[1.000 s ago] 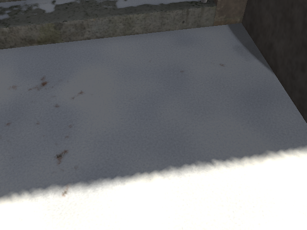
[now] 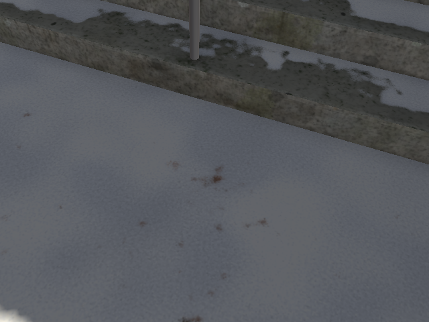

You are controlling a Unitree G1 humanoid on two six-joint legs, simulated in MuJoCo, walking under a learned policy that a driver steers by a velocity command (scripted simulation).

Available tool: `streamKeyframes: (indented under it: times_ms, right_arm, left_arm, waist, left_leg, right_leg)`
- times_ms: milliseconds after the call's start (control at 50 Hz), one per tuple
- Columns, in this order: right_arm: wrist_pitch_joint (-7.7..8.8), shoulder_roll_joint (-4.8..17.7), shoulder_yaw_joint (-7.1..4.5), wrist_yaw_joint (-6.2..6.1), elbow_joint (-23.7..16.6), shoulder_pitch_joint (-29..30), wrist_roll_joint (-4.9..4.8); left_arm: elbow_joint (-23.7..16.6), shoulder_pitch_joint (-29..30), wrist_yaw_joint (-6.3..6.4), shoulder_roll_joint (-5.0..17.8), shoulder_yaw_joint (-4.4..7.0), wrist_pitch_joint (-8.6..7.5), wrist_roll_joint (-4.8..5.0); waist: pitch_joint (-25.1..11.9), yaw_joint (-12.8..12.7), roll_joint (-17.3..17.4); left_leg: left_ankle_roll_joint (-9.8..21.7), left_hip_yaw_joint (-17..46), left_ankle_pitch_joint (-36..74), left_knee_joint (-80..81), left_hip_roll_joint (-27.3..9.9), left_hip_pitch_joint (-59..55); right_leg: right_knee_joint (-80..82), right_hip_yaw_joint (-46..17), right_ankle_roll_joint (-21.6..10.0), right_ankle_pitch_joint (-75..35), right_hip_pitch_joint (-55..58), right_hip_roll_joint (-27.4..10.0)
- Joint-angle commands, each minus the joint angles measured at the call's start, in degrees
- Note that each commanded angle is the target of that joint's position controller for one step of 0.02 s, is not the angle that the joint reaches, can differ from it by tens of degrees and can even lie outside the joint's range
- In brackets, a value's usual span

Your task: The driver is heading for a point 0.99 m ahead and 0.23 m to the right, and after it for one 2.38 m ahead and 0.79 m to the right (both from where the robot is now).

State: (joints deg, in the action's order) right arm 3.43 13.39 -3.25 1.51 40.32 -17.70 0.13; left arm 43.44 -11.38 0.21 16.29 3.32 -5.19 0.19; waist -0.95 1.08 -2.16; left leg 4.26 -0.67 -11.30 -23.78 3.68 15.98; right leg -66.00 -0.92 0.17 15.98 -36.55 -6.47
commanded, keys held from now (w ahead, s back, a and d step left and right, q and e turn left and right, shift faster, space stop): w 0.84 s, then w+e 0.16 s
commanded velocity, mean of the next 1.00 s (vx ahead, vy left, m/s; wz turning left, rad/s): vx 0.50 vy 0.00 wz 0.01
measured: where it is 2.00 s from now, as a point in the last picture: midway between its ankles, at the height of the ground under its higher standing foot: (218, 223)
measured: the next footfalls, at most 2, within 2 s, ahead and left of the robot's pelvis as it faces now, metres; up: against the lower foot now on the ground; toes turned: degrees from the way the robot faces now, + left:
right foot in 0.32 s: +0.35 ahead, -0.15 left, +0.00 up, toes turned -1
left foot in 0.84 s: +0.61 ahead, +0.11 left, +0.00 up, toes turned +2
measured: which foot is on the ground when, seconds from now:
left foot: down 0.00-0.34, up 0.36-0.82, down 0.84-1.00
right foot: up 0.00-0.30, down 0.32-0.86, up 0.88-1.00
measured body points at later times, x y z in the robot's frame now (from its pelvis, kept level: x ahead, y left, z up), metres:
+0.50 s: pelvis +0.27 -0.06 +0.00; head +0.30 -0.07 +0.45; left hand +0.38 +0.21 -0.11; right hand +0.38 -0.33 -0.12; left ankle +0.24 +0.09 -0.65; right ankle +0.31 -0.15 -0.74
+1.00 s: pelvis +0.53 +0.01 +0.00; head +0.56 +0.03 +0.45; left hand +0.63 +0.29 -0.14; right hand +0.65 -0.25 -0.10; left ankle +0.57 +0.10 -0.74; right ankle +0.48 -0.14 -0.65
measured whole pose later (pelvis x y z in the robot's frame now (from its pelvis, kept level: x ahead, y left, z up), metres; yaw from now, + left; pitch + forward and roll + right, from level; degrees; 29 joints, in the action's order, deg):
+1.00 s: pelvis +0.53 +0.01 +0.00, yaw -2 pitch +2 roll +0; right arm 5.1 13.6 -3.1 1.0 42.9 -13.6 0.6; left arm 47.7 -15.8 -0.1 16.8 3.5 -3.4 1.6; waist -0.1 0.2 -2.6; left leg 2.8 -4.7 -10.7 -26.2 0.6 18.1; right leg -67.2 -2.8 -1.4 18.5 -29.7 -3.2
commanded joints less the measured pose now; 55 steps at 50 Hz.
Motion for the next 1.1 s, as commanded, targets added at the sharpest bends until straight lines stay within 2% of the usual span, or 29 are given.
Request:
streamKeyframes:
  times_ms: [20,120,200,260,300,320,340,360,380,400,420,440,480,520,580,640,740,800,820,840,860,880,900,920,940,960,980,1020,1100]
  right_arm:
    - [1.84,7.72,-1.94,-0.69,-2.68,2.03,-0.10]
    - [1.40,9.04,-2.12,-1.51,0.41,-1.89,-0.73]
    - [0.86,10.16,-2.43,-1.44,2.66,-5.52,-1.22]
    - [0.18,11.06,-2.84,-1.77,3.65,-5.59,-1.35]
    - [-0.25,11.37,-2.85,-2.00,3.50,-3.68,-1.42]
    - [-0.23,9.65,-2.13,-2.14,2.91,-3.17,-0.90]
    - [0.62,4.80,-0.54,-1.97,1.53,-8.97,-0.14]
    - [1.69,3.99,0.07,-1.55,2.33,-9.80,-0.27]
    - [2.38,9.09,-1.34,-1.23,1.40,-5.29,-1.62]
    - [2.57,9.32,-1.20,-1.19,-0.30,0.25,-2.11]
    - [2.37,8.57,-1.09,-1.38,-1.02,3.07,-1.28]
    - [1.84,8.22,-1.44,-1.64,-1.06,2.82,-0.59]
    - [0.67,6.39,-1.34,-1.79,-0.12,-0.36,-0.65]
    - [0.12,5.61,-1.19,-2.05,-0.41,0.60,-0.38]
    - [0.35,4.54,-0.68,-1.98,-1.63,6.12,0.00]
    - [0.81,3.42,-0.16,-1.33,-2.61,11.80,-0.36]
    - [1.38,4.39,-0.24,0.11,-5.11,18.41,-1.08]
    - [1.91,6.23,-0.97,0.60,-4.77,14.77,-0.82]
    - [1.95,7.67,-1.88,0.35,-2.98,9.00,-0.35]
    - [2.02,11.03,-3.32,-0.19,-0.53,-0.50,0.02]
    - [1.88,17.21,-4.63,-0.78,-0.17,-7.63,1.19]
    - [1.62,15.08,-4.13,-0.65,0.40,-9.87,0.17]
    - [1.61,11.59,-3.03,-0.80,0.09,-7.26,-0.09]
    - [1.58,9.72,-2.39,-0.99,-0.42,-3.72,-0.09]
    - [1.70,7.94,-1.77,-0.86,-0.43,0.00,0.17]
    - [2.17,6.19,-1.27,-0.73,-0.46,2.55,0.47]
    - [2.58,5.73,-1.20,-0.66,-0.25,3.93,0.75]
    - [3.41,6.07,-1.51,-0.79,0.76,4.16,0.85]
    - [3.44,7.51,-2.10,-1.79,3.07,2.28,1.14]
  left_arm:
    - [-3.34,-0.07,0.36,2.82,0.75,0.53,-0.66]
    - [-5.00,9.14,-0.89,0.91,-0.23,-0.01,0.00]
    - [-7.47,15.20,-2.24,1.49,-0.27,-0.46,0.60]
    - [-8.28,14.40,-3.07,2.59,0.08,-0.95,0.50]
    - [-6.09,5.66,-2.80,4.89,1.40,-1.13,-0.10]
    - [-3.76,-3.94,-2.31,7.87,2.61,-1.17,-0.54]
    - [-2.98,-12.28,-1.84,13.55,3.91,-1.14,-1.54]
    - [-1.62,-15.45,-1.92,11.55,3.46,-0.74,-0.10]
    - [-2.20,-12.41,-1.64,8.44,2.41,-0.43,0.52]
    - [-3.03,-8.19,-1.30,6.89,1.84,-0.06,0.34]
    - [-3.16,-4.74,-1.43,5.55,1.29,0.06,-0.24]
    - [-3.46,-2.62,-1.56,4.08,0.82,-0.26,-0.78]
    - [-3.17,-1.19,-1.83,3.41,0.67,-0.81,-0.73]
    - [-2.26,-1.74,-1.61,4.79,1.07,-1.25,-0.50]
    - [-0.84,-3.87,-0.86,6.21,1.53,-0.87,-0.19]
    - [0.29,-5.98,-0.51,7.14,1.72,-0.34,0.42]
    - [2.63,-9.70,-0.52,8.58,2.21,0.76,1.18]
    - [3.15,-8.07,-0.16,9.62,2.64,1.58,1.42]
    - [3.13,-7.35,-0.03,9.03,2.41,1.83,1.47]
    - [2.76,-7.49,0.09,6.52,1.49,1.84,0.82]
    - [0.98,-11.93,-0.11,1.30,-0.26,1.01,-0.25]
    - [1.56,-13.04,-0.32,1.49,-0.57,-0.15,0.39]
    - [1.24,-9.24,-0.56,6.60,0.92,-0.66,1.93]
    - [0.10,-4.97,-0.61,6.84,0.99,-0.70,2.22]
    - [-0.21,-2.86,-0.43,6.12,1.05,-0.27,1.64]
    - [-0.04,-3.09,-0.18,5.90,1.49,0.57,1.26]
    - [0.39,-4.64,-0.16,5.09,1.53,1.44,1.36]
    - [0.78,-5.68,-0.04,3.54,1.54,2.58,1.46]
    - [-0.58,-1.65,-0.07,2.52,1.70,2.92,1.02]
  waist:
    - [-1.29,-2.26,4.86]
    - [1.09,1.29,5.57]
    - [3.28,3.81,5.94]
    - [2.83,2.61,7.30]
    - [-2.32,-2.38,7.71]
    - [-8.84,-6.32,6.09]
    - [-19.43,-6.45,-4.94]
    - [-25.16,-7.17,-14.74]
    - [-17.66,-7.74,-9.20]
    - [-10.68,-6.82,-4.91]
    - [-5.21,-4.93,-0.87]
    - [-3.19,-2.72,-1.48]
    - [-2.11,-0.13,-3.16]
    - [-0.94,0.50,-2.52]
    - [0.06,-0.85,-0.99]
    - [1.08,-3.11,-1.26]
    - [3.11,-5.57,-2.21]
    - [1.61,-2.49,-3.23]
    - [-1.64,0.51,-2.61]
    - [-8.33,4.15,0.01]
    - [-16.92,4.21,12.33]
    - [-21.82,4.91,20.07]
    - [-14.59,5.50,13.37]
    - [-9.14,4.36,9.86]
    - [-4.86,2.60,6.89]
    - [-2.45,0.72,7.87]
    - [-1.55,-0.62,9.13]
    - [-0.56,-1.66,8.05]
    - [1.17,-1.15,5.58]
  left_leg:
    - [11.49,12.89,18.59,12.81,-15.53,-4.22]
    - [8.36,7.34,16.54,13.23,-13.30,-6.44]
    - [7.93,8.91,13.59,10.99,-15.78,-12.34]
    - [6.53,9.86,19.55,7.03,-17.47,-16.77]
    - [4.49,7.26,36.12,-2.74,-14.59,-16.43]
    - [2.53,4.76,35.12,-14.60,-11.55,-9.97]
    - [-1.65,1.61,14.27,-37.68,-4.47,11.29]
    - [-3.14,6.44,-20.40,-49.94,0.81,23.33]
    - [-2.69,8.98,-18.71,-55.23,-2.90,29.89]
    - [-2.20,6.70,-13.76,-54.33,-5.91,31.10]
    - [-2.09,5.37,-9.67,-50.32,-8.18,29.28]
    - [-2.13,5.76,-6.93,-46.63,-10.03,25.56]
    - [-2.68,5.35,-4.96,-43.46,-10.81,20.99]
    - [-3.75,4.68,-1.85,-39.62,-11.21,22.01]
    - [-4.78,4.03,6.99,-29.52,-11.58,23.86]
    - [-4.80,2.55,14.03,-18.57,-10.06,21.23]
    - [-3.48,1.75,11.57,-9.46,-8.15,20.08]
    - [-0.89,0.11,6.28,-5.49,-6.28,13.44]
    - [0.31,-1.75,6.09,-3.79,-4.34,5.13]
    - [2.66,1.40,8.32,-5.26,-7.26,-9.29]
    - [9.94,23.24,7.10,-4.44,-22.37,-31.52]
    - [14.78,41.62,-1.58,4.26,-27.65,-37.17]
    - [12.12,35.58,-6.72,5.21,-26.15,-31.81]
    - [9.77,27.37,-6.31,6.01,-24.16,-24.23]
    - [8.44,21.70,-3.79,8.34,-21.74,-16.41]
    - [7.30,17.28,-0.95,10.57,-19.73,-11.22]
    - [6.83,14.09,1.18,12.54,-18.80,-7.84]
    - [6.90,8.90,7.56,14.73,-18.30,-5.76]
    - [6.14,0.93,17.21,15.37,-17.93,-8.89]
  right_leg:
    - [5.93,-2.20,1.06,-7.41,-5.00,-2.13]
    - [24.32,-0.54,0.63,-21.41,-2.59,0.38]
    - [31.68,0.20,-0.81,-19.62,-2.87,2.19]
    - [35.18,0.98,-3.26,-13.13,-0.09,3.59]
    - [37.88,4.21,-5.61,-12.04,13.36,7.11]
    - [35.71,1.22,-8.11,-15.87,28.45,4.19]
    - [34.79,-20.31,-16.50,-14.93,53.20,-10.87]
    - [44.89,-41.15,-21.26,-6.00,60.41,-16.74]
    - [46.94,-37.11,-18.36,2.09,55.51,-14.93]
    - [47.86,-29.37,-16.27,1.90,46.84,-13.03]
    - [49.92,-23.67,-15.26,-2.23,37.25,-10.75]
    - [51.70,-20.19,-14.46,-5.99,30.94,-8.91]
    - [54.78,-15.71,-14.52,-9.60,25.00,-6.73]
    - [56.54,-11.89,-15.07,-15.01,23.34,-6.35]
    - [57.33,-7.42,-14.14,-19.63,24.84,-5.37]
    - [57.17,-3.89,-12.35,-18.66,25.89,-3.93]
    - [54.01,-5.41,-11.52,-14.74,32.23,-7.02]
    - [48.31,-5.75,-9.72,-21.95,34.84,-8.03]
    - [41.62,-3.76,-8.43,-30.34,34.15,-5.74]
    - [28.99,-0.74,-6.35,-30.11,28.51,-2.39]
    - [6.10,2.78,-2.17,-9.30,7.68,5.27]
    - [-5.21,-3.71,-1.19,17.12,-4.34,9.44]
    - [-10.49,-6.86,-1.76,14.53,-9.89,6.10]
    - [-9.51,-5.43,-2.37,9.23,-10.29,3.15]
    - [-6.23,-4.68,-2.25,4.86,-8.22,1.15]
    - [-3.19,-5.24,-2.09,1.63,-5.46,-0.42]
    - [-2.19,-5.41,-1.73,-0.57,-2.48,-0.89]
    - [-1.20,-5.80,-1.00,-3.82,-1.80,-0.62]
    - [6.83,-7.01,0.06,-12.98,-6.68,0.25]
Over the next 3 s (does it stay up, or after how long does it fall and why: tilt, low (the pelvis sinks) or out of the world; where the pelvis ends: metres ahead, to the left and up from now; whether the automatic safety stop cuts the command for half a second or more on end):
stays up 1.08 -0.35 0.00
